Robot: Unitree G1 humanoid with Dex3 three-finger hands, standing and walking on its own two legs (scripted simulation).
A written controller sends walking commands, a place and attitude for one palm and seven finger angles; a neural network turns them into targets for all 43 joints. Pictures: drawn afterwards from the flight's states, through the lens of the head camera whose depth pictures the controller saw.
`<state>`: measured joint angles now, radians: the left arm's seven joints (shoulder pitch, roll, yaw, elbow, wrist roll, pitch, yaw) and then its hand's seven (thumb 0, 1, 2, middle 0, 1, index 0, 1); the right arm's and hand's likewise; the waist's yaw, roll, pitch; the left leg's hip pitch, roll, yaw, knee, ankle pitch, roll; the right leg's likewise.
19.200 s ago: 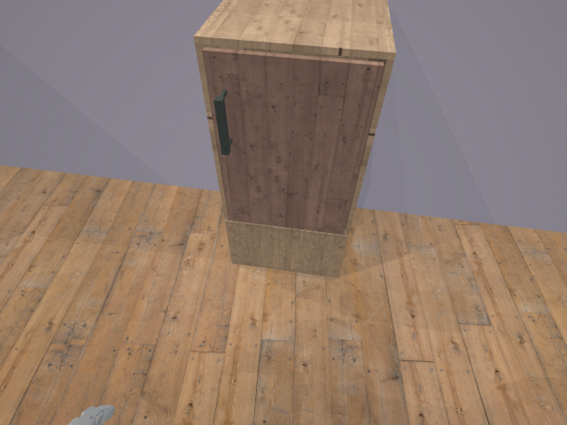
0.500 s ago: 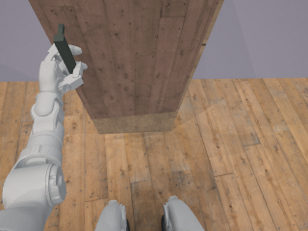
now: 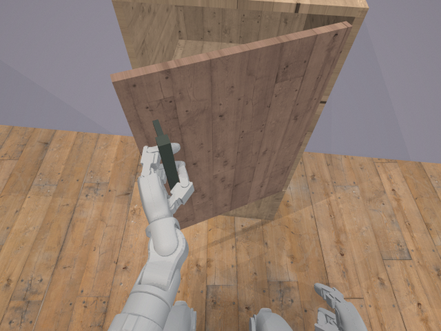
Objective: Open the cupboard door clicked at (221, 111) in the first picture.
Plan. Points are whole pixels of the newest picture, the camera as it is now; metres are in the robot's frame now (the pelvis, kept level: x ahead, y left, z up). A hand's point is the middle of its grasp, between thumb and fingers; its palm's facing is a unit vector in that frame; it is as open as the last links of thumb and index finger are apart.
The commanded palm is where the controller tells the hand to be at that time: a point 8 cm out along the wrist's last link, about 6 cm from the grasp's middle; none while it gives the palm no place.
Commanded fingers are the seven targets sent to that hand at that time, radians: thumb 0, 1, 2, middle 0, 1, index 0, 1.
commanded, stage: pull the door open along its arc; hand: left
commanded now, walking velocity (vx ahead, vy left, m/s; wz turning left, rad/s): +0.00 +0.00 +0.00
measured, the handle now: (166, 159) +0.41 +0.12 +0.05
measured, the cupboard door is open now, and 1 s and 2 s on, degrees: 28 42 46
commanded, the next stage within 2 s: open thumb and fingers to let go in 0.26 s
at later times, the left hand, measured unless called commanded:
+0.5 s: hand (216, 220) +0.30 +0.02 +0.05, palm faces +0.29 -0.96 -0.02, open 6.0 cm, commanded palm +0.25 +0.07 +0.05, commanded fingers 0.00 0.34 0.66 -0.36 -1.29 -0.36 -1.29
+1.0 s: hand (207, 225) +0.29 +0.04 +0.05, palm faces +0.27 -0.96 -0.01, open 13.9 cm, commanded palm +0.24 +0.07 +0.05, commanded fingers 0.00 -0.50 0.30 -0.21 -0.65 -0.21 -0.65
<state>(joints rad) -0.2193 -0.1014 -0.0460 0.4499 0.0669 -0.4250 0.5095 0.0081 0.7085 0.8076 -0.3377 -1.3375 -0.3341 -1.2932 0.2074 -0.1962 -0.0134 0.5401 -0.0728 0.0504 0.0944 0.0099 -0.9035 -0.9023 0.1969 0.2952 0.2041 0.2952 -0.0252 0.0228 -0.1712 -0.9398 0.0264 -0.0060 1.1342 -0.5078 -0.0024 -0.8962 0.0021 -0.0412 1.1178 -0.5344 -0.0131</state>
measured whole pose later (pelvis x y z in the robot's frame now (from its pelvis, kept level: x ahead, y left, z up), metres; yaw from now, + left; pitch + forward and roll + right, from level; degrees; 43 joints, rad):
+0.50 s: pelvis +0.00 -0.04 +0.01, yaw +2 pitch +15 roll +1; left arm 0.06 -0.10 -0.25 0.27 0.11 -0.36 0.54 -0.01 0.65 0.78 -0.36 -1.33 -0.38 -1.33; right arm 0.16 -0.18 0.00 0.56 -0.08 -0.02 0.03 0.01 -0.90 -0.90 0.20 0.30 0.20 0.30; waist -0.02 0.02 -0.16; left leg -0.85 0.02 -0.05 1.08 -0.49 -0.05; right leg -0.82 0.00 -0.08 1.11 -0.55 -0.06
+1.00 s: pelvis +0.00 -0.02 +0.00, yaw +2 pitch +15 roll +0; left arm 0.14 -0.08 -0.28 0.16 0.11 -0.35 0.52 0.00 -0.42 0.33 -0.28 -1.05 -0.29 -1.05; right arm 0.21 -0.18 -0.01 0.55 -0.07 -0.04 0.03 0.02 -0.90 -0.90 0.20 0.30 0.20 0.30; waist -0.02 0.03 -0.17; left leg -0.88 0.02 -0.04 1.11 -0.51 -0.04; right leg -0.83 0.00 -0.07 1.12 -0.56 -0.05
